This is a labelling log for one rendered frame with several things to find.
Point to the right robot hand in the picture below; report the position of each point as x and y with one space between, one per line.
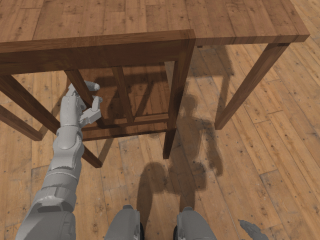
253 230

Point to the left robot upper arm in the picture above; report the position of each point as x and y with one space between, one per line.
58 225

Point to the chair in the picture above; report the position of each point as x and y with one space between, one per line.
130 70

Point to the table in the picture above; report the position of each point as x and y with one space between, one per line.
215 22

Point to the left robot hand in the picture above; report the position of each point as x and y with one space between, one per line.
72 106

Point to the right robot thigh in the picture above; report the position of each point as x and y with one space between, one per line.
192 226

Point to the left robot shin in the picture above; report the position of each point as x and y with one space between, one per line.
128 206

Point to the left robot forearm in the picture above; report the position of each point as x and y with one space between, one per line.
58 191

